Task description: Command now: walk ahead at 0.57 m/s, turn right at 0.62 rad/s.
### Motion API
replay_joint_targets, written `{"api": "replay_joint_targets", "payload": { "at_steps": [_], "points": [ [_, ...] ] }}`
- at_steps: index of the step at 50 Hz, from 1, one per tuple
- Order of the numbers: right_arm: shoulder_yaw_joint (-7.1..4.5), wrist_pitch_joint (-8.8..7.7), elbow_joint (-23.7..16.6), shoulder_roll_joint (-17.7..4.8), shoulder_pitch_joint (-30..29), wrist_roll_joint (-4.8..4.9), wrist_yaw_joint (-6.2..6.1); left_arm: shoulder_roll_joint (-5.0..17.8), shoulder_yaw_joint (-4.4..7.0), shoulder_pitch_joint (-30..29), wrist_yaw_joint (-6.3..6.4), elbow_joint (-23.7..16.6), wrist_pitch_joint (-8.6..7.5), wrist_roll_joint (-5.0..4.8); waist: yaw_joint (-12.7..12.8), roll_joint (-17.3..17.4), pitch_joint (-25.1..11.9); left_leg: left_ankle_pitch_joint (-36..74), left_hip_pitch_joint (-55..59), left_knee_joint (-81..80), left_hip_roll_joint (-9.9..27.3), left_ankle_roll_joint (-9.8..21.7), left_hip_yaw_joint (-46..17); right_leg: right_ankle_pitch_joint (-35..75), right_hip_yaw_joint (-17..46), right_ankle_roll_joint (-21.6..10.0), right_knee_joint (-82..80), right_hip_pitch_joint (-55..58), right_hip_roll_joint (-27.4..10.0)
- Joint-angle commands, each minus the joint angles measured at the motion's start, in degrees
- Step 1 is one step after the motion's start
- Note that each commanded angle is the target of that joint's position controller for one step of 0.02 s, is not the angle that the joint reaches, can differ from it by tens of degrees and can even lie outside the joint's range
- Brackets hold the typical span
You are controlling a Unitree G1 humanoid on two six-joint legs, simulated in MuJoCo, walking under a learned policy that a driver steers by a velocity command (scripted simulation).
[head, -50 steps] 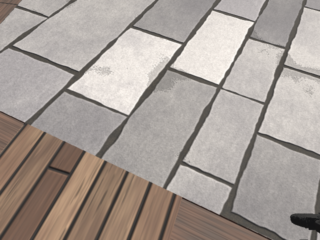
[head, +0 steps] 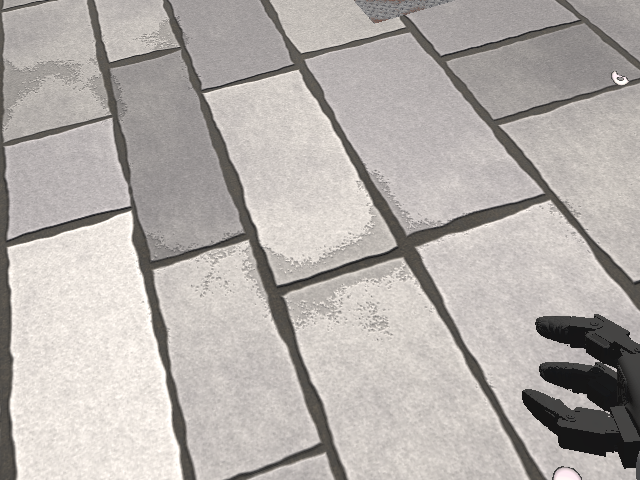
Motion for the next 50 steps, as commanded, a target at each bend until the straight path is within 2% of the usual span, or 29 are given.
{"api": "replay_joint_targets", "payload": {
  "at_steps": [1, 2, 3, 4, 5, 6, 7, 9, 12, 15, 20, 21, 22, 23, 24, 25, 26, 28, 32, 36, 42, 43, 44, 45, 46, 47, 48, 49, 50],
  "points": [
    [-4.12, -1.42, -0.36, -8.79, 11.22, -0.62, -0.27, 7.63, 2.51, -2.56, 1.04, -2.71, 0.39, 0.74, -10.03, -9.32, -10.67, 10.71, 26.86, -1.32, -1.41, 2.92, 6.65, 43.87, 2.03, 2.60, 14.36, -6.61, -5.12],
    [-3.75, -1.28, 2.11, -10.44, 22.60, -1.46, -0.02, 2.78, 0.74, -3.33, 0.74, -4.61, 0.38, 2.42, -13.42, -4.74, -20.67, 24.10, 44.49, 7.51, 9.36, 6.00, -2.50, 24.47, -1.35, 5.04, 32.47, -15.07, -3.92],
    [-3.37, -1.03, 4.00, -12.03, 25.30, -3.34, 1.04, -1.87, -0.56, 13.52, -0.07, -2.36, 0.13, 2.00, -5.99, 22.27, -29.46, 42.55, 59.43, 6.07, 24.58, 19.65, -30.38, -14.95, -3.09, 8.55, 54.67, -29.13, 5.54],
    [-3.99, -0.21, 6.82, -12.32, 27.02, -1.16, 2.18, 3.68, -0.64, 19.60, -0.79, 0.91, 0.54, 0.07, -6.78, 19.14, -33.91, 16.73, 60.96, 3.44, 28.31, 25.85, -43.11, -10.39, -0.67, 9.35, 62.79, -35.68, 0.31],
    [-3.54, 0.90, 5.33, -8.97, 22.52, -0.64, 1.89, 6.32, -0.40, 8.22, -1.10, -0.71, 1.15, -0.82, -9.34, 12.54, -27.63, -4.19, 55.21, -1.57, 22.69, 24.01, -38.12, -5.45, -4.80, 9.52, 62.57, -39.36, -3.49],
    [-2.18, 1.75, 3.60, -6.12, 15.04, -0.18, 1.52, 8.93, -0.11, -5.00, -0.73, -4.57, 1.24, 1.37, -9.59, 2.55, -17.40, -6.62, 41.93, -4.97, 16.24, 19.31, -29.24, 0.08, -9.43, 9.32, 54.86, -38.58, -5.81],
    [-1.54, 2.01, 3.02, -5.99, 11.77, 0.20, 1.32, 9.44, 0.27, -11.82, -0.21, -6.80, 1.18, 3.47, -8.56, -1.52, -11.18, -1.03, 32.28, -5.40, 12.84, 17.24, -24.71, 2.20, -10.88, 9.22, 48.84, -37.07, -6.98],
    [-2.15, 2.49, 4.97, -7.54, 13.82, 0.11, 0.94, 6.56, -0.36, -13.75, -0.11, -8.50, 0.40, 4.55, -6.88, 0.29, -7.41, 14.93, 25.92, -5.16, 7.66, 15.14, -17.40, 2.36, -12.06, 9.11, 35.68, -31.93, -7.12],
    [-3.55, 3.88, 6.34, -10.53, 15.82, -0.06, -0.18, 3.27, -1.73, -13.85, 0.44, -8.47, -0.39, 3.35, -5.87, 3.48, -10.88, 27.19, 23.26, -4.63, 7.36, 16.98, -15.91, 1.08, -13.42, 10.06, 19.73, -25.04, -4.68],
    [-4.84, 6.13, 5.38, -13.05, 15.66, 1.15, -1.46, 5.52, -1.36, -15.43, 0.07, -7.88, 0.58, 2.47, -5.23, 3.72, -13.04, 11.99, 18.54, -6.36, 7.49, 16.06, -18.75, 10.31, -12.24, 9.71, 13.00, -18.42, -2.82],
    [-4.83, 8.97, 3.92, -10.79, 15.92, 1.76, -3.01, 6.92, -0.45, -18.86, -0.83, -8.51, 0.81, 2.02, -4.78, 6.05, -7.18, -18.46, 9.64, -6.00, 2.46, 10.43, -22.47, 20.87, -10.42, 8.19, -4.37, -7.95, -4.15],
    [-4.26, 9.24, 4.14, -8.66, 18.11, 1.79, -2.96, 8.40, 0.14, -18.04, -0.63, -8.33, 0.58, 2.28, -5.04, 3.85, -7.46, -27.42, 6.95, -1.37, -0.33, 8.08, -20.50, 22.69, -8.69, 6.10, -9.26, -3.17, -8.94],
    [-3.22, 9.38, 4.07, -5.01, 22.25, 1.51, -2.77, 11.52, 0.58, -17.42, -0.08, -9.08, 0.86, 3.89, -6.78, -6.26, -11.37, -41.91, 0.88, 11.33, -4.99, 5.48, -12.92, 20.52, 3.27, -0.15, -11.12, 3.76, -22.35],
    [-3.85, 8.99, 3.08, -7.08, 24.11, 1.74, -2.81, 11.70, 0.61, -18.90, -0.33, -9.29, 1.01, 6.36, -8.36, -13.32, -10.24, -43.11, -2.24, 25.14, -7.68, 3.79, -4.28, 19.37, 13.41, -6.23, -15.05, -2.94, -30.60],
    [-5.01, 8.85, 3.27, -11.58, 24.64, 1.49, -2.70, 9.64, 0.33, -21.89, -0.26, -9.67, 0.68, 5.99, -10.02, -12.99, -7.00, -38.58, -3.16, 32.78, -2.65, 1.73, -1.00, 19.83, 11.98, -7.86, -15.63, -7.27, -30.88],
    [-5.69, 9.42, 4.54, -13.24, 25.31, 1.49, -2.80, 6.51, -0.33, -24.60, 0.00, -10.14, 0.54, 4.90, -10.31, -10.03, -5.00, -34.59, -3.29, 36.10, -0.82, 0.36, 0.15, 18.19, 5.37, -6.22, -15.02, -9.10, -26.66],
    [-5.87, 10.18, 5.73, -12.66, 26.53, 1.17, -3.14, 5.52, -0.59, -26.14, 0.21, -10.38, 0.59, 3.98, -10.64, -8.48, -4.61, -31.78, -3.76, 40.03, -0.32, -0.72, 1.01, 18.96, 0.64, -4.46, -14.28, -8.99, -23.35],
    [-5.47, 10.90, 5.27, -10.68, 26.35, 1.09, -2.87, 5.46, -0.69, -26.17, 0.52, -9.98, 0.77, 3.59, -10.19, -8.19, -3.74, -28.43, -4.81, 46.94, 1.41, -2.80, 3.90, 27.35, -6.36, -4.84, -13.97, -10.30, -21.77],
    [-3.86, 10.58, 0.81, -7.49, 18.76, 1.48, -1.74, 7.04, 0.24, -21.04, 1.10, -7.81, 1.68, 3.98, -6.41, -8.17, -5.04, -24.51, -6.99, 38.66, 5.28, -4.90, 6.73, 32.80, -12.55, -7.16, -13.93, -4.43, -22.19],
    [-2.95, 10.52, -1.11, -6.62, 16.39, 1.14, -0.33, 10.53, 1.81, -20.23, 0.32, -6.92, 2.11, 3.64, -5.84, -8.65, -7.00, -23.59, -0.12, 28.00, 6.46, -3.47, 9.26, 36.97, -17.70, -7.25, -12.93, -4.21, -24.46],
    [-4.19, 12.55, -2.12, -8.63, 16.38, 1.31, 1.10, 12.48, 3.43, -19.87, -1.61, -5.53, 1.05, 0.58, -8.04, -9.98, -7.84, -21.43, 12.27, 9.16, 4.09, 2.59, 13.22, 38.72, -23.75, -1.80, -5.21, -4.03, -27.26],
    [-4.85, 12.68, -1.25, -9.36, 18.78, 1.19, 0.81, 11.39, 3.36, -18.90, -1.74, -4.72, 0.92, 0.08, -9.43, -8.35, -8.42, -16.26, 18.39, 3.31, 2.52, 4.65, 13.15, 35.75, -26.31, 1.23, -0.12, -7.01, -25.66],
    [-6.60, 12.57, 0.09, -13.67, 23.66, 1.08, -0.22, 9.20, 2.90, -15.39, -2.12, -3.53, 0.71, 0.84, -10.78, -0.37, -9.75, -1.37, 30.09, -1.55, 4.29, 8.07, 6.68, 26.92, -29.73, 5.77, 10.68, -16.21, -21.42],
    [-8.26, 12.20, -0.94, -22.28, 24.41, 0.81, -1.49, 5.45, 1.31, -15.56, -2.46, -7.00, 0.53, 4.13, -8.20, 20.58, -10.00, 25.23, 42.68, 0.43, 19.64, 17.63, -16.13, -8.70, -31.65, 11.75, 29.79, -38.67, -12.68],
    [-7.15, 10.45, -2.89, -19.14, 22.82, -1.68, -0.90, 7.57, 1.64, -20.54, -1.83, -7.88, 0.52, 4.37, -12.57, 13.83, -16.40, 20.93, 39.38, -1.70, 24.04, 25.23, -21.64, -11.67, -19.03, 12.17, 39.31, -42.93, -9.87],
    [-6.11, 9.27, -2.12, -16.30, 21.54, -1.80, -0.47, 9.97, 2.24, -23.07, -1.30, -7.74, 0.98, 2.54, -12.81, 7.56, -14.41, 16.66, 36.72, -2.86, 21.22, 23.09, -14.81, -7.15, -16.70, 10.82, 41.80, -42.53, -10.97],
    [-5.57, 8.72, -1.41, -14.41, 18.67, -0.70, -0.89, 9.32, 2.21, -22.24, -0.61, -7.15, 1.29, 1.93, -10.65, 5.35, -11.63, 11.46, 33.82, -2.79, 17.99, 19.73, -10.53, -2.13, -16.06, 9.95, 39.70, -42.67, -11.85],
    [-4.64, 8.86, -1.61, -11.93, 15.70, 0.47, -1.27, 9.54, 2.27, -20.85, 0.03, -6.09, 1.69, 2.36, -9.24, 3.82, -10.33, 9.12, 31.77, -2.74, 16.08, 17.47, -8.12, 1.26, -15.74, 10.04, 37.37, -41.98, -12.42],
    [-4.08, 9.05, -1.93, -11.46, 13.50, 0.46, -1.68, 9.83, 2.37, -19.44, 0.21, -5.52, 1.97, 2.78, -7.96, 5.05, -9.99, 10.93, 28.07, -2.87, 14.94, 17.06, -6.28, 4.22, -16.27, 10.49, 37.28, -38.53, -11.73]
  ]
}}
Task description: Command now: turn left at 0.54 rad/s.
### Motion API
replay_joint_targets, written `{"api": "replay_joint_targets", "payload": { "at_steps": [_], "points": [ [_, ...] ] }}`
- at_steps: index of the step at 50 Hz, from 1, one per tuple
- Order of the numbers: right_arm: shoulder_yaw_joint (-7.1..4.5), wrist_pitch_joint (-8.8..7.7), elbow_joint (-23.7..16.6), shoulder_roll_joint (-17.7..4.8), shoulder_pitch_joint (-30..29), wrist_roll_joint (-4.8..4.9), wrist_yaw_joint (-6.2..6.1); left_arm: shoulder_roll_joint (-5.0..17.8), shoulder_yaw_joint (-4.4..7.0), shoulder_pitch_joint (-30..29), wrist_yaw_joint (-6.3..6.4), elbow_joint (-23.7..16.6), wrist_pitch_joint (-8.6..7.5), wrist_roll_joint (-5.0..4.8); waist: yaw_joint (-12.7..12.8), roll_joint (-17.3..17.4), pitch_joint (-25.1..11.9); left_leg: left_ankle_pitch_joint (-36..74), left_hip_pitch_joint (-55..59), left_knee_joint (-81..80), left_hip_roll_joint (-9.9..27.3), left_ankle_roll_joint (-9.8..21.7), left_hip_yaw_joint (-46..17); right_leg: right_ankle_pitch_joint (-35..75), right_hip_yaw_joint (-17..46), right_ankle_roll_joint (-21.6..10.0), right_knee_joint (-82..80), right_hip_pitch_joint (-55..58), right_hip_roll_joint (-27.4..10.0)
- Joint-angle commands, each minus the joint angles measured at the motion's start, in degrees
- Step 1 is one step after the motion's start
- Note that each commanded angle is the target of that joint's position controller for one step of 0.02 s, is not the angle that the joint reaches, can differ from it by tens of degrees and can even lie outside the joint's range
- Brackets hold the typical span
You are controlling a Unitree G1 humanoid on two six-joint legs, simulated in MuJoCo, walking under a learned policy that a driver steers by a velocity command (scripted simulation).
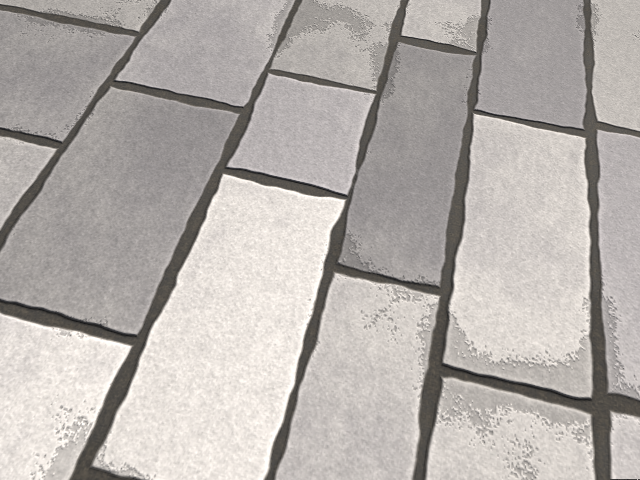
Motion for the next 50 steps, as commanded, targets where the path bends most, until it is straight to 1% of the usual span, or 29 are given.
{"api": "replay_joint_targets", "payload": {
  "at_steps": [1, 3, 6, 8, 10, 11, 15, 17, 18, 19, 20, 21, 22, 23, 24, 25, 30, 36, 38, 40, 41, 42, 43, 44, 45, 46, 47, 49, 50],
  "points": [
    [-1.75, -1.09, -3.60, -7.82, -1.58, -0.06, -1.21, 4.94, 0.90, -0.61, 0.80, -3.80, -0.37, 0.27, -0.61, 8.73, -11.90, 32.45, 12.91, -9.60, 13.92, 11.41, -13.17, 5.63, 3.49, 0.54, 3.90, -6.04, 0.36],
    [-1.01, -1.29, -2.94, -6.49, -2.51, -0.66, -1.47, 3.83, 0.37, 2.07, 0.57, -2.45, -0.19, -0.24, 0.07, 8.10, -12.68, 31.45, 12.84, -10.10, 13.18, 11.26, -10.87, 8.06, 3.08, 1.12, -0.61, -3.41, 0.58],
    [1.07, -1.93, -0.62, -1.52, -3.94, -1.50, -1.45, -0.14, -1.65, 2.81, -0.30, -1.13, 0.15, -0.41, -0.36, 8.50, -12.36, 25.27, 10.17, -10.60, 11.67, 9.71, -5.88, 11.76, 3.13, 1.00, -14.89, 5.68, -1.78],
    [0.66, -2.21, 1.55, -3.42, -2.65, -2.33, -1.01, 1.24, -1.68, 1.26, -0.78, -1.93, 0.40, -0.80, -2.03, 10.35, -9.65, 19.36, 7.47, -11.97, 12.73, 10.46, -5.93, 11.26, 1.95, 0.47, -18.93, 9.46, -1.25],
    [-0.65, -1.76, 2.70, -7.45, -2.29, -1.96, -1.00, 5.01, -0.70, 0.04, -0.83, -3.51, 0.65, -1.47, -2.97, 10.77, -5.97, 15.49, 7.41, -12.32, 15.06, 11.64, -8.09, 7.19, 0.64, -0.44, -18.65, 6.79, -0.06],
    [-1.00, -1.46, 3.10, -8.21, -2.16, -1.53, -1.16, 5.57, -0.49, 0.00, -0.85, -4.07, 0.68, -1.65, -3.14, 10.28, -4.80, 15.65, 8.44, -12.08, 16.39, 11.97, -9.22, 5.37, 0.55, -0.95, -18.44, 4.98, -0.11],
    [-1.43, -0.79, 3.80, -7.35, -3.61, -0.25, -2.17, 3.08, -0.65, 3.01, -1.53, -4.37, 0.78, -1.80, -1.74, 8.34, -5.36, 24.14, 13.07, -8.13, 18.84, 10.88, -8.61, 4.44, -0.97, -3.01, -21.92, 4.65, -0.12],
    [-1.71, -0.50, 4.10, -6.69, -4.81, 0.44, -2.63, 2.65, -0.37, 6.06, -1.90, -3.77, 0.69, -1.76, 0.25, 7.32, -6.40, 22.87, 12.04, -3.38, 16.58, 7.19, -4.41, 13.39, -1.96, -5.15, -31.64, 10.20, 1.35],
    [-1.77, -0.64, 4.61, -5.49, -3.14, 0.39, -2.70, 5.04, 0.51, 7.38, -1.55, -3.83, 0.58, -1.40, 0.13, 2.13, -6.78, 14.73, 8.67, 3.77, 12.42, 2.78, -0.11, 26.01, 3.98, -7.75, -37.80, 14.75, -0.32],
    [-1.23, -1.08, 2.01, -2.92, -4.66, -1.82, -2.55, 12.67, 2.61, 8.66, -0.61, -4.65, 0.18, -1.25, -1.51, -13.66, -7.43, -1.66, -5.33, 18.88, 2.90, -3.93, 7.11, 48.98, 23.64, -15.25, -39.89, 23.32, -12.02],
    [-0.70, -1.61, -0.45, -1.93, -12.41, -2.17, -2.58, 12.31, 2.48, 12.47, -0.94, -4.92, -0.47, 0.24, 3.82, -16.05, -8.85, -24.93, -17.86, 30.58, -5.10, -5.75, 0.62, 54.28, 35.67, -24.85, -43.68, 29.03, -17.66],
    [-1.04, -2.02, -0.04, -2.56, -11.37, -1.36, -2.31, 10.99, 2.06, 12.20, -1.06, -5.22, -1.45, 0.98, 3.18, -8.51, -10.81, -24.48, -19.86, 37.10, -3.02, -5.25, -4.77, 50.87, 32.82, -24.69, -43.52, 30.73, -16.85],
    [-1.31, -2.11, 0.98, -2.81, -9.78, -0.53, -2.16, 9.91, 2.09, 8.91, -0.72, -5.78, -1.96, 0.04, 1.02, -4.50, -10.24, -19.43, -20.64, 38.00, -1.74, -4.92, -5.94, 48.13, 28.26, -21.54, -42.33, 30.74, -13.39],
    [-1.57, -2.11, 1.86, -3.19, -8.57, -0.48, -2.28, 8.73, 1.86, 6.01, -0.31, -6.51, -1.68, -1.34, -0.26, -2.06, -9.26, -15.36, -21.45, 35.67, -0.93, -5.19, -5.94, 46.13, 25.12, -18.86, -41.94, 29.90, -11.09],
    [-1.85, -2.17, 2.09, -3.85, -8.51, -0.78, -2.52, 7.67, 1.50, 4.17, 0.40, -7.27, -1.15, -2.18, -0.76, -2.56, -9.50, -11.99, -20.16, 33.34, -0.20, -5.69, -6.33, 44.66, 23.72, -17.40, -42.05, 29.11, -9.68],
    [-1.73, -2.33, 2.18, -3.04, -8.36, -0.72, -2.31, 7.27, 1.33, 3.86, 0.92, -7.71, -0.44, -2.30, -1.06, -3.48, -9.94, -9.74, -18.01, 32.39, -1.11, -6.47, -5.70, 44.97, 22.97, -16.94, -42.05, 27.78, -7.97],
    [-1.42, -3.13, 3.10, -1.91, -8.40, 0.05, -1.72, 8.85, 2.14, 4.91, 2.12, -9.09, 1.20, -1.86, -0.33, -5.12, -10.34, -4.97, -14.30, 18.22, -3.86, -8.22, -6.09, 38.92, 25.32, -16.02, -41.41, 26.87, -5.22],
    [-2.12, -4.40, 3.77, -3.78, -7.61, 0.42, -0.84, 9.55, 2.66, 2.36, 1.74, -11.40, 2.18, -1.71, -0.01, -9.11, -9.60, -3.85, -6.38, 6.66, -5.29, -7.49, -7.56, 34.86, 32.63, -14.62, -39.78, 21.70, -3.41],
    [-2.50, -4.92, 4.75, -4.90, -4.86, 0.50, -0.32, 8.79, 2.29, 0.73, 1.57, -12.10, 2.36, -1.62, -0.47, -10.34, -11.02, -2.83, -2.47, 1.82, -4.17, -6.65, -6.89, 37.50, 33.20, -13.80, -37.62, 22.45, -3.29],
    [-2.82, -5.36, 5.84, -5.03, -2.17, 0.25, 0.10, 7.48, 1.54, -0.78, 1.56, -12.41, 2.53, -2.04, -1.78, -9.61, -11.10, 6.75, 5.40, -8.89, -2.74, -5.07, -5.07, 33.14, 32.38, -11.64, -34.80, 20.05, -1.07],
    [-3.06, -5.32, 5.67, -6.04, -2.26, -0.26, -0.03, 5.71, 0.88, 1.38, 1.52, -12.04, 2.48, -1.58, -0.79, -6.15, -11.44, 11.65, 10.61, -11.58, 1.88, -3.13, -8.74, 23.27, 30.42, -9.61, -31.56, 16.86, 1.44],
    [-3.07, -4.90, 4.04, -8.74, -4.31, -1.14, -0.33, 2.41, -0.26, 6.18, 1.16, -11.23, 2.37, -0.10, 2.30, 7.68, -11.78, 20.03, 14.64, -13.76, 13.18, 1.57, -21.05, 1.12, 22.30, -6.65, -20.16, 11.41, 8.63],
    [-3.42, -4.76, 4.69, -10.71, -2.97, -2.91, -0.22, 5.42, 0.67, 5.46, 1.36, -13.02, 1.88, -0.61, 2.58, 17.20, -7.58, 24.73, 12.47, -15.10, 20.98, 11.92, -34.68, -13.01, 16.74, -3.57, -8.99, 1.05, 13.27],
    [-2.86, -5.00, 4.24, -8.57, -3.85, -1.86, -0.14, 9.53, 1.73, 6.55, 1.51, -11.67, 1.50, -0.23, 2.32, 12.73, -6.86, 19.88, 10.78, -14.98, 22.78, 15.04, -34.64, -10.11, 16.13, -1.62, 0.38, -0.95, 9.16],
    [-2.06, -4.91, 4.00, -5.84, -4.77, -1.14, -0.39, 10.93, 2.27, 4.78, 1.45, -10.38, 1.60, -0.58, 1.40, 8.71, -5.87, 15.99, 9.32, -13.96, 18.80, 12.86, -27.34, -5.57, 15.53, -0.76, 3.45, -0.45, 7.99],
    [-1.59, -4.57, 4.10, -4.94, -5.02, -0.57, -0.66, 9.12, 1.92, 4.25, 1.52, -9.48, 2.00, -0.54, 1.20, 7.02, -5.82, 11.90, 9.34, -13.52, 15.00, 10.34, -22.53, -2.77, 14.83, 0.10, 4.20, -0.18, 7.79],
    [-1.23, -4.32, 4.44, -4.56, -4.85, 0.02, -0.92, 7.44, 1.32, 3.71, 1.48, -9.53, 2.20, -0.52, 0.32, 7.49, -5.22, 12.21, 9.68, -13.48, 13.64, 9.92, -20.45, -0.62, 14.42, 0.84, 4.69, -0.83, 7.79],
    [0.46, -4.07, 5.93, -1.50, -3.79, -0.42, -0.90, 1.54, -0.97, 2.38, 0.94, -9.71, 1.81, 0.03, 0.34, 8.63, -6.07, 12.71, 8.51, -13.81, 9.29, 8.56, -15.88, 1.39, 11.98, 1.56, -5.82, 4.81, 5.83],
    [0.60, -3.76, 6.29, -1.51, -3.81, -0.31, -0.69, -0.47, -1.81, 1.75, 0.71, -9.95, 1.50, 0.59, 0.35, 10.63, -6.32, 13.30, 9.02, -13.69, 7.67, 7.95, -14.64, 0.99, 8.26, 2.00, -13.76, 7.30, 4.38]
  ]
}}
Over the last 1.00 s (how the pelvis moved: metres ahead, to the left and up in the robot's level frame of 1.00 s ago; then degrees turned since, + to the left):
0.21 0.09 0.01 39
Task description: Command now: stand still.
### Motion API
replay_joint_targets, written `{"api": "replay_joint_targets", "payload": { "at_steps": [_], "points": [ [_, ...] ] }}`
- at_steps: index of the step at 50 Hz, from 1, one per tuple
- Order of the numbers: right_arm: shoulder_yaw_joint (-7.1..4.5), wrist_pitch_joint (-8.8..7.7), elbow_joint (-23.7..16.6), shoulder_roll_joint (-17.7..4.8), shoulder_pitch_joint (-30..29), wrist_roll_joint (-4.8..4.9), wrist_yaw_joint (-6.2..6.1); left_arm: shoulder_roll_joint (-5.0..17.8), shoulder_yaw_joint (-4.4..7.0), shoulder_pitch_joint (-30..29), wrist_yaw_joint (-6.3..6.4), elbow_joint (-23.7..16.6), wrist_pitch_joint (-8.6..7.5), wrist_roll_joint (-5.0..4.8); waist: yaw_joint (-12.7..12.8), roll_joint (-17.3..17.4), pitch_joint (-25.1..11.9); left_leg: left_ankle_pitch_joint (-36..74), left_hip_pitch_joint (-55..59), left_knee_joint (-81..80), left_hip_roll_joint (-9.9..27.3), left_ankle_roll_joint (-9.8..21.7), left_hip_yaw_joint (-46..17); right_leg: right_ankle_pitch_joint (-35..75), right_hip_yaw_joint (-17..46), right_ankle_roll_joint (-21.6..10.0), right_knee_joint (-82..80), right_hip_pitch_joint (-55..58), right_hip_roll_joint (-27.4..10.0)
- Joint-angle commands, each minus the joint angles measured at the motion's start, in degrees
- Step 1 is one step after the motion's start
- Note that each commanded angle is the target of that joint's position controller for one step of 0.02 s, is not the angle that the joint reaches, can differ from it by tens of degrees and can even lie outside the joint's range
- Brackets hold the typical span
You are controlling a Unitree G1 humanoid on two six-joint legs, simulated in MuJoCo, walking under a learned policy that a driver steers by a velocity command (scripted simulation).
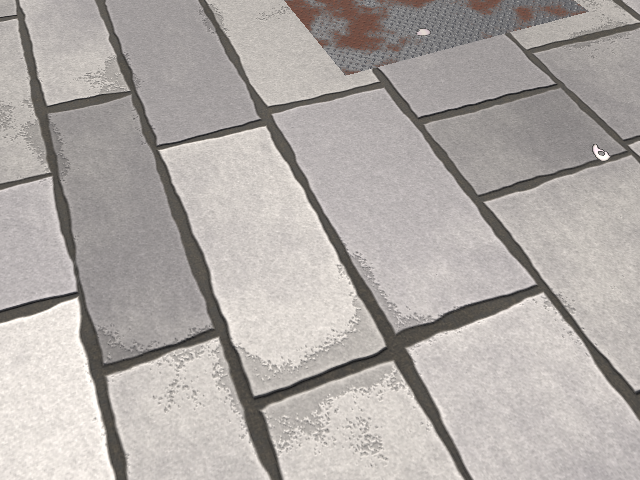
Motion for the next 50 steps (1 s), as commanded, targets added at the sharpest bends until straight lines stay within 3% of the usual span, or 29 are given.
{"api": "replay_joint_targets", "payload": {
  "at_steps": [1, 3, 4, 6, 7, 8, 9, 10, 12, 13, 15, 21, 27, 29, 30, 31, 32, 33, 34, 35, 36, 37, 38, 39, 40, 41, 43, 46, 50],
  "points": [
    [-0.70, 0.24, -3.45, -6.78, -3.83, 0.52, 0.07, -0.84, -0.76, -1.04, -0.35, -3.85, -1.37, 0.79, 1.70, 13.58, -4.17, 12.53, 4.11, -7.04, 8.31, 8.92, -11.59, -0.80, -5.93, 1.59, -15.16, 4.26, -3.24],
    [-2.63, 1.18, -3.37, -12.59, 0.20, 0.93, 0.10, 2.14, 0.35, -2.04, -0.07, -3.47, -1.95, -0.48, -0.52, 14.75, -4.63, 15.68, 7.45, -5.42, 9.82, 10.35, -16.63, 0.02, -6.97, 1.55, -21.87, 4.93, -0.86],
    [-2.99, 1.32, -3.65, -13.52, 0.47, 1.37, 0.08, 2.96, 0.74, -1.21, 0.06, -2.98, -2.20, -1.01, -0.23, 14.42, -5.30, 16.80, 8.85, -5.09, 10.59, 10.67, -19.37, 2.73, -6.26, 0.99, -25.65, 5.56, -0.34],
    [-3.20, 1.51, -4.49, -13.26, -1.53, 2.82, -0.25, 3.10, 1.10, 2.18, 0.17, -1.41, -2.75, -1.10, 2.19, 13.40, -6.07, 18.36, 8.31, -3.79, 10.21, 9.50, -21.95, 10.67, -5.99, -1.08, -36.50, 10.31, -0.01],
    [-2.94, 1.74, -4.61, -11.87, -1.44, 3.49, -0.82, 3.69, 1.41, 5.39, 0.01, -0.48, -3.09, -1.14, 3.56, 11.67, -9.19, 6.11, 3.82, -3.66, 8.59, 7.55, -21.42, 13.93, -5.83, -2.95, -40.90, 18.22, -1.62],
    [-2.14, 1.64, -5.19, -9.05, -1.60, 3.33, -1.07, 5.55, 1.96, 9.34, 0.19, 0.26, -3.27, -0.93, 4.87, 6.90, -11.37, -13.08, -8.66, 0.73, 5.66, 4.35, -18.47, 11.08, -0.95, -6.42, -40.02, 30.29, -9.14],
    [-1.19, 0.91, -7.60, -5.55, -4.36, 3.29, -0.98, 10.02, 3.27, 13.73, -0.11, 1.68, -3.32, 0.24, 7.10, -8.43, -8.79, -22.82, -25.58, 13.18, -2.40, 0.58, -5.22, -8.85, 13.70, -13.29, -43.96, 34.14, -19.66],
    [-1.40, -0.08, -9.05, -7.15, -6.09, 3.08, -0.74, 9.94, 3.22, 11.75, -0.65, 1.35, -4.38, 1.42, 7.34, -11.59, -3.39, -19.81, -32.64, 24.81, 1.09, -0.16, -3.41, -16.69, 24.06, -17.46, -49.77, 29.69, -27.74],
    [-2.32, -0.65, -7.04, -8.79, -2.89, 2.35, 0.15, 4.52, 1.64, 5.94, 0.22, -0.13, -6.49, 0.31, 4.27, -7.59, 0.28, -11.22, -35.99, 33.44, 4.54, -0.99, -3.23, -11.08, 15.82, -13.95, -50.25, 29.28, -23.68],
    [-2.37, -0.74, -6.34, -8.36, -1.54, 1.98, 0.47, 3.60, 1.39, 6.18, 0.42, 0.22, -7.12, -0.38, 4.13, -6.73, 0.13, -7.92, -38.02, 36.19, 5.58, -1.73, -2.91, -6.92, 12.27, -12.69, -50.04, 31.31, -22.60],
    [-1.75, -1.09, -6.63, -6.28, -1.89, 2.11, 1.40, 2.83, 0.99, 8.77, 0.29, 1.14, -8.13, -0.14, 5.25, -4.84, 1.25, -2.31, -39.78, 41.59, 6.99, -2.42, -1.40, 1.16, 4.91, -11.75, -50.78, 30.33, -20.84],
    [-0.64, -1.09, -10.23, -4.93, -6.12, 2.51, 3.02, 4.64, 1.46, 12.17, -0.80, 2.99, -8.80, 0.71, 6.30, -3.27, 5.71, 7.46, -41.34, 38.22, 9.13, -4.18, 0.67, 10.94, -8.79, -11.95, -53.20, 26.36, -20.53],
    [1.37, -1.61, -13.28, -2.97, -13.25, 3.08, 5.61, 6.93, 2.12, 14.36, -1.41, 6.02, -7.86, 0.01, 7.01, -0.45, 10.47, 7.54, -36.29, 24.17, 9.51, 1.40, 7.72, 22.67, -20.36, -10.19, -54.18, 28.83, -21.57],
    [0.82, -1.59, -13.53, -4.70, -11.78, 3.11, 5.65, 9.40, 2.54, 13.32, -1.43, 6.24, -7.22, -0.04, 4.10, -2.96, 6.78, 2.95, -25.03, 21.17, 4.54, 4.44, 13.27, 55.15, -24.17, -9.44, -47.49, 28.87, -20.81],
    [-0.19, -1.41, -13.21, -6.78, -7.94, 3.40, 5.30, 11.14, 2.83, 13.49, -1.25, 6.56, -6.78, -0.09, 0.93, -5.70, 2.68, -0.57, -17.81, 22.26, 0.95, 5.85, 15.45, 74.33, -24.98, -9.25, -40.02, 29.70, -21.28],
    [-1.80, -1.17, -11.60, -9.75, 0.96, 3.69, 4.95, 12.51, 3.02, 13.77, -1.19, 6.81, -6.56, -0.22, -4.45, -7.48, -3.41, -3.65, -4.13, 22.17, -2.41, 7.93, 15.95, 85.35, -25.06, -9.36, -28.06, 26.70, -21.99],
    [-4.58, -0.35, -7.92, -14.50, 14.93, 3.84, 4.09, 12.07, 2.54, 12.74, -1.00, 6.10, -7.15, -0.63, -12.12, -5.46, -10.66, -0.13, 18.14, 17.01, -3.72, 10.91, 12.46, 81.60, -24.65, -8.07, -12.55, 16.14, -20.65],
    [-5.32, 0.46, -4.20, -17.62, 21.19, 4.14, 2.69, 3.99, 0.00, 15.88, -1.03, 5.47, -8.30, 0.83, -10.10, 6.94, -13.31, -5.02, 36.67, 15.99, 4.42, 11.95, -3.96, 23.86, -21.44, -5.72, 8.27, -3.01, -15.24],
    [-5.08, -0.89, -6.04, -21.47, 18.74, 3.04, 2.77, -0.83, -2.23, 20.12, -1.54, 1.22, -10.80, -0.67, -3.08, 20.98, -26.64, -32.42, 46.72, -2.46, 18.81, 23.03, -43.42, -3.75, -9.93, -4.33, 27.42, -17.97, -4.44],
    [-3.36, -2.02, -5.88, -13.81, 20.18, 1.84, 3.35, 7.14, -0.62, 10.80, -1.43, 1.60, -12.09, -3.47, -8.85, 7.41, -25.49, -37.38, 42.85, -10.67, 20.23, 17.67, -45.21, 2.87, -2.22, -6.35, 28.52, -20.77, -7.39],
    [-2.96, -3.04, -4.63, -13.15, 18.24, 1.11, 3.41, 6.37, -0.66, 5.90, -1.06, -0.42, -12.31, -5.27, -7.59, 6.54, -14.53, -31.58, 32.76, -12.34, 20.45, 15.45, -39.60, 6.30, -3.70, -7.29, 27.31, -23.62, -8.60],
    [-2.43, -3.95, -4.46, -12.30, 13.63, 0.90, 3.35, 4.23, -1.43, 5.59, -0.45, 0.15, -12.15, -4.42, -4.16, 0.77, -9.09, -23.09, 21.62, -12.13, 19.66, 13.93, -32.55, 9.15, -3.49, -7.77, 23.62, -20.72, -11.83],
    [-1.54, -4.50, -4.48, -9.13, 9.01, -0.09, 3.26, 3.67, -1.24, 7.69, -0.53, 1.42, -11.27, -3.43, -0.73, 0.89, -5.76, -17.85, 12.88, -10.94, 17.44, 13.16, -24.45, 12.72, -3.08, -7.87, 20.72, -17.19, -14.33],
    [-0.79, -4.99, -4.70, -6.68, 6.40, -1.19, 3.18, 3.09, -1.11, 11.57, -1.17, 3.29, -9.66, -3.68, 1.99, 4.46, -4.05, -14.41, 6.28, -11.45, 15.33, 11.73, -17.80, 16.11, -2.31, -7.95, 19.72, -13.15, -16.27],
    [-0.39, -5.44, -3.95, -3.90, 5.82, -0.73, 3.42, 1.98, -1.08, 13.09, -1.51, 5.42, -8.23, -3.38, 2.50, 4.94, -2.44, -6.76, 2.95, -9.70, 11.55, 9.40, -8.58, 16.95, -1.87, -8.53, 17.88, -10.92, -17.23],
    [-0.41, -6.01, -3.34, -4.42, 5.91, -0.63, 3.23, 0.89, -1.12, 14.11, -1.82, 5.45, -6.77, -3.65, 3.51, 7.98, -2.06, -5.96, 0.70, -13.00, 12.82, 9.41, -7.31, 18.64, -2.60, -7.45, 18.05, -12.33, -16.29],
    [-0.59, -7.04, -2.22, -4.48, 6.25, -0.73, 2.96, 0.50, -1.04, 10.22, -1.66, 5.14, -5.38, -3.68, 2.64, 5.91, 3.05, -1.15, -2.34, -16.65, 11.93, 6.79, -1.39, 24.18, -0.77, -6.16, 14.92, -16.53, -15.11],
    [-0.30, -7.61, -1.51, -4.22, 7.62, -0.90, 1.78, 0.30, -1.11, 3.91, -2.15, 3.59, -6.29, -2.93, 0.93, 5.69, 6.23, 12.40, -0.87, -19.46, 7.37, 2.16, 9.97, 34.80, -4.83, -5.80, 1.37, -18.21, -11.14],
    [-0.08, -7.83, 0.16, -6.25, 10.89, -0.96, -0.36, -1.42, -1.62, -0.85, -4.52, 2.54, -8.41, -2.75, -0.73, 2.89, 5.85, 30.81, 8.50, -20.60, 8.27, -2.46, 15.55, 44.17, -11.98, -7.50, -13.60, -15.52, -7.42]
  ]
}}
Over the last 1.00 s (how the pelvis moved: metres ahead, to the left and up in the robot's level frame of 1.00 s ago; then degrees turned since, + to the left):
0.07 -0.01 0.01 -34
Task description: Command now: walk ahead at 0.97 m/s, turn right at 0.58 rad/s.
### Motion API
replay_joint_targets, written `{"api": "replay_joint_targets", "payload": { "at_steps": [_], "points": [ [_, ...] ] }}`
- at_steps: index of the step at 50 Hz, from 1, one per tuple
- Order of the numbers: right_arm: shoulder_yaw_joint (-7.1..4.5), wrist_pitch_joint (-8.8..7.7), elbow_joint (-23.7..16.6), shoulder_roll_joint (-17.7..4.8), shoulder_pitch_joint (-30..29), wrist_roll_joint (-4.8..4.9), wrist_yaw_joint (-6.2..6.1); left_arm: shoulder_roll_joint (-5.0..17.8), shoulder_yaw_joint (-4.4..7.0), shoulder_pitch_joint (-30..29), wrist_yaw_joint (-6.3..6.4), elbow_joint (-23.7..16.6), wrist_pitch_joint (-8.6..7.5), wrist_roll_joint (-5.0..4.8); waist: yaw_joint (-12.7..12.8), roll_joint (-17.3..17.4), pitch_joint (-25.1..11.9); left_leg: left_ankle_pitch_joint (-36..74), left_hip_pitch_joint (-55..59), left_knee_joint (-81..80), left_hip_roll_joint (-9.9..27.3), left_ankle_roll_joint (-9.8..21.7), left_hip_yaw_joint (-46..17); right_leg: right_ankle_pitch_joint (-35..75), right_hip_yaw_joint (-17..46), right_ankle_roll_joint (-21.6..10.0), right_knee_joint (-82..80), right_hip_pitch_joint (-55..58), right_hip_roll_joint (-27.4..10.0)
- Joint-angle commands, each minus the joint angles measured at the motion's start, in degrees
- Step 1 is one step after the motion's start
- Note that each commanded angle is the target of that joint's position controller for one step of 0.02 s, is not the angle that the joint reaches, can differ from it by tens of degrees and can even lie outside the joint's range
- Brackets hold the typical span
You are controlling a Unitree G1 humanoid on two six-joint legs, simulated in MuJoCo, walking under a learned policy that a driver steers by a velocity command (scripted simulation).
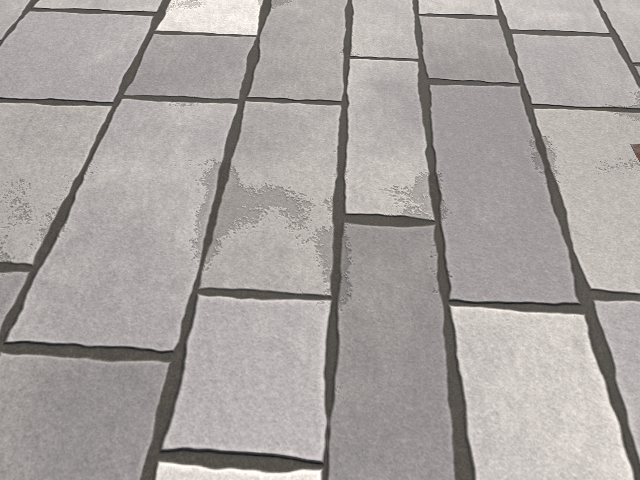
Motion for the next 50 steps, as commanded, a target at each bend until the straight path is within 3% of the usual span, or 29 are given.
{"api": "replay_joint_targets", "payload": {
  "at_steps": [1, 4, 6, 7, 8, 9, 10, 11, 12, 13, 15, 18, 20, 23, 25, 27, 28, 29, 30, 31, 32, 33, 35, 37, 40, 44, 47, 49, 50],
  "points": [
    [-1.72, -0.67, -3.00, -9.36, -2.36, 0.01, -1.95, 2.08, 0.38, -5.83, -2.01, -4.70, -2.02, 0.05, 0.53, 3.11, 7.48, 48.09, -11.51, -6.84, 13.00, -7.43, 2.79, 5.82, -7.42, -1.63, -9.76, 10.55, 4.06],
    [-2.89, 1.97, -3.19, -14.36, -2.69, -0.43, -4.30, 5.13, 1.89, -1.96, -3.10, -5.61, -1.44, -0.61, 4.96, 8.67, 1.30, 84.04, -1.19, 6.87, 15.64, -9.16, 4.20, -0.43, -14.49, -3.52, -12.16, 18.62, 9.76],
    [-4.02, 3.47, -5.43, -17.01, -9.88, -0.48, -5.10, 10.95, 4.62, 17.06, -2.36, -1.62, 1.00, -0.78, 15.90, 10.82, -5.70, 97.68, -5.29, 28.23, 18.06, -8.14, 2.55, -9.55, -12.54, -6.78, -8.31, 37.11, 10.62],
    [-4.00, 3.16, -7.24, -16.51, -17.34, 0.46, -4.15, 13.53, 5.83, 33.28, -1.15, 2.62, 2.29, -0.39, 24.34, 6.25, -8.78, 82.47, -15.98, 53.12, 14.62, -7.31, 1.91, -7.04, -4.99, -10.82, -12.68, 53.42, 6.40],
    [-0.12, 1.03, -9.20, -2.22, -20.00, -0.02, -1.23, 8.71, 3.45, 34.65, -0.81, 7.01, 2.73, 0.94, 19.49, -17.17, -0.84, -5.25, -39.19, 82.94, 0.96, -6.32, -0.68, -6.61, -1.45, -12.22, -11.77, 59.75, 6.41],
    [2.09, -0.86, -12.76, 3.45, -10.56, 2.35, 0.13, 6.06, 1.85, 23.93, -1.06, 2.59, 0.90, 3.10, 7.46, -23.01, -5.19, -16.35, -56.82, 94.07, -1.28, -5.19, -13.65, -23.78, 24.68, -20.88, -15.94, 62.94, 1.27],
    [2.10, -2.85, -14.97, -2.19, -10.97, 3.21, 1.36, 4.29, 1.85, 20.25, -1.04, -0.95, 0.27, 3.41, 7.95, -12.45, -9.28, -10.02, -60.39, 89.94, 0.04, -1.76, -18.81, -44.98, 41.16, -24.08, -31.45, 63.08, -5.24],
    [1.10, -3.69, -15.99, -6.24, -14.70, 3.12, 1.76, 4.53, 2.10, 17.11, -1.12, -2.58, -0.42, 2.94, 5.84, 2.14, -4.78, -3.02, -57.59, 79.34, 2.83, 1.32, -19.00, -52.85, 44.59, -20.51, -39.47, 55.07, -6.09],
    [1.02, -3.36, -15.90, -6.22, -13.28, 2.25, 1.68, 6.41, 2.51, 11.36, -1.15, -4.53, -1.28, 2.78, 0.91, 9.05, -0.73, 1.54, -54.25, 71.67, 5.02, 0.72, -19.60, -53.24, 44.81, -20.08, -41.05, 45.33, -6.22],
    [1.03, -2.55, -15.26, -6.28, -13.30, 0.94, 0.96, 7.47, 2.77, 7.47, -0.97, -5.82, -1.93, 2.84, -0.54, 11.15, 1.89, 3.27, -50.77, 67.26, 6.39, -1.04, -20.42, -48.49, 42.98, -20.13, -41.34, 37.88, -3.52],
    [0.09, -0.88, -14.17, -8.87, -12.37, 0.63, -0.70, 6.62, 2.55, 4.65, -0.04, -6.63, -2.17, 2.54, -1.75, 9.99, 3.84, 5.26, -45.99, 58.63, 9.01, -4.63, -20.11, -38.24, 33.73, -19.08, -41.55, 30.09, 1.08],
    [1.05, -0.13, -17.85, -6.15, -22.39, -0.66, -1.89, 5.01, 2.14, 7.00, 1.82, -4.84, -1.83, 0.77, 2.91, 4.95, 6.46, 14.79, -39.32, 37.96, 8.68, -8.59, -15.44, -25.39, 21.62, -16.60, -40.40, 21.53, 6.87],
    [1.69, -0.05, -20.02, -2.88, -27.70, 0.18, -1.60, 6.20, 2.66, 8.15, 2.45, -3.50, -0.93, 0.19, 6.33, 0.52, 4.79, 22.99, -30.77, 25.03, 5.61, -10.18, -12.59, -25.07, 18.14, -12.87, -38.54, 18.56, 9.89],
    [-0.40, -0.29, -20.24, -6.07, -27.59, 3.16, -1.34, 6.30, 3.09, 10.48, 2.65, -1.79, -0.20, -0.46, 7.85, -3.17, 0.89, 25.91, -25.25, 16.49, 3.78, -11.69, -15.48, -29.51, 22.45, -10.33, -33.71, 26.59, 8.63],
    [-1.89, -0.94, -19.73, -8.67, -25.80, 4.18, -1.24, 5.40, 3.27, 10.04, 2.79, -1.63, 0.23, -0.41, 6.14, -4.99, -0.29, 22.39, -24.43, 13.03, 4.69, -10.33, -16.88, -24.73, 24.67, -8.58, -27.55, 34.50, 6.82],
    [-4.51, -1.42, -16.24, -12.34, -8.12, 4.48, -1.43, 4.66, 2.95, 6.05, 2.04, -3.52, 0.47, 1.35, -4.37, -5.14, -11.28, 15.85, -5.68, 16.86, 8.38, -6.57, -17.10, -10.39, 20.90, -4.68, -6.77, 33.96, 8.06],
    [-5.00, -0.74, -14.05, -15.50, 5.14, 3.81, -1.82, -1.57, 0.84, 6.95, 1.47, -5.54, 0.38, 3.49, -7.56, 4.61, -21.77, 0.84, 13.41, 19.32, 18.71, -3.76, -29.71, -28.94, 15.24, -3.65, 13.67, 23.15, 10.31],
    [-5.46, -0.83, -12.67, -20.26, 4.65, 0.96, -0.43, -4.22, -0.78, 16.27, 1.11, -8.84, -0.56, -1.20, -0.18, 34.40, -26.57, -22.58, 23.75, 4.98, 33.00, 8.05, -68.16, -43.35, 9.83, -1.56, 30.69, 2.97, 12.54],
    [-4.87, -0.23, -14.65, -13.80, -0.35, 0.95, -0.38, 1.58, -0.22, 13.09, 1.97, -6.70, 0.09, -2.56, -2.52, 23.91, -17.79, -35.92, 17.36, 1.82, 31.17, 7.32, -68.45, -36.03, 7.61, -1.18, 35.69, -4.07, 5.93],
    [-4.03, 0.39, -14.45, -9.95, -2.07, 1.39, -0.84, 5.22, 0.50, 5.43, 1.92, -7.57, 0.45, -0.71, -4.39, 14.39, -9.59, -25.69, 10.01, 2.65, 27.83, 4.67, -55.66, -31.73, 5.08, -1.18, 35.50, -4.87, 4.66],
    [-3.77, 0.87, -12.99, -9.53, -2.27, 0.81, -0.85, 5.38, 0.78, 1.06, 1.70, -8.42, 0.69, 0.95, -4.15, 3.97, -5.22, -12.57, 2.85, 3.12, 25.09, 3.30, -45.46, -29.78, 3.86, -1.19, 33.30, -2.19, 2.61],
    [-3.54, 0.98, -11.55, -9.08, -3.21, 0.40, -0.81, 4.92, 1.02, -2.26, 1.36, -10.00, 0.61, 1.94, -3.15, 2.44, -1.36, -3.49, -2.95, 2.87, 22.82, 2.97, -38.34, -27.91, 3.99, -1.32, 29.72, -0.78, 0.73],
    [-2.59, 0.71, -8.96, -6.04, -4.65, 0.64, -0.47, 3.22, 0.98, -2.30, 0.50, -11.08, 1.54, 0.28, -0.61, 6.29, 1.50, 4.48, -8.62, 1.22, 20.29, 1.75, -28.61, -27.50, 3.69, -1.61, 26.99, 1.49, -2.04],
    [-2.32, 0.64, -6.58, -5.19, -4.45, 1.61, -0.10, 1.61, 0.37, -3.05, -0.04, -12.32, 2.39, -0.14, 0.72, 6.55, 2.89, 10.33, -10.38, -0.02, 20.28, 1.71, -22.94, -26.38, 3.02, -1.72, 26.14, -0.89, -3.61],
    [-2.78, 0.54, -5.22, -8.21, -6.43, 0.94, -0.49, 2.03, -0.08, -5.37, -0.71, -13.63, 2.19, 0.48, 2.17, 4.95, 5.81, 18.39, -14.07, -3.36, 19.76, 1.76, -14.00, -18.28, 2.09, -0.35, 20.25, -1.88, -3.74],
    [-2.95, 0.44, -2.73, -11.74, -2.64, 0.59, -1.17, 1.89, -0.51, -13.90, -2.28, -15.53, 1.17, 0.67, -0.84, 2.35, 9.33, 28.93, -11.78, -5.43, 18.32, -1.47, -3.84, -7.49, -4.25, -1.46, 4.54, 0.96, -1.82],
    [-2.68, 0.95, 0.48, -13.84, 4.17, 0.97, -1.28, 1.32, -0.55, -19.16, -3.49, -17.07, -0.31, 0.74, -1.64, 3.21, 7.77, 60.95, -9.61, -3.24, 18.84, -2.76, -0.73, -8.28, -11.05, -5.04, -6.44, 14.85, 5.83],
    [-2.87, 2.02, 1.86, -17.44, 4.93, 1.56, -1.85, 4.99, 1.43, -14.30, -3.10, -17.09, -0.21, 0.90, 4.70, 8.90, 3.17, 86.27, -4.62, 7.26, 22.24, -0.33, -1.34, -17.51, -11.88, -7.59, -8.88, 23.71, 10.32],
    [-2.76, 2.63, 2.21, -18.66, 3.06, 1.54, -1.90, 8.38, 3.29, -4.19, -2.17, -14.94, 0.47, 0.75, 11.24, 10.90, -2.19, 89.95, -5.91, 18.09, 23.47, 1.09, -2.40, -19.96, -9.56, -9.48, -10.89, 35.21, 10.35]
  ]
}}
Over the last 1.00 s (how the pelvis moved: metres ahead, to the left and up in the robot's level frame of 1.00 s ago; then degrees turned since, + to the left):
0.41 0.30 -0.01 27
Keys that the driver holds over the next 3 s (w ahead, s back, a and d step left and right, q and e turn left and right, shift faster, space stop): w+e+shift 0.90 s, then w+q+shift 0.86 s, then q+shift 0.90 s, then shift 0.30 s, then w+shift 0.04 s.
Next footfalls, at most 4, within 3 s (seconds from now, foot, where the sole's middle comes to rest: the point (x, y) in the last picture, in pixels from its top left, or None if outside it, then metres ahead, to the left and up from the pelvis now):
0.14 right None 0.34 -0.05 -0.76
0.56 left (294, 382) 0.75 0.05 -0.76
1.02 right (487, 325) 0.89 -0.43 -0.76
1.50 left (517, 200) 1.33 -0.62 -0.76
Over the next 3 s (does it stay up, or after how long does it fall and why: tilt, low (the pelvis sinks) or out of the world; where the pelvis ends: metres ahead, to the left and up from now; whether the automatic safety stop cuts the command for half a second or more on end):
stays up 1.65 -0.82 0.01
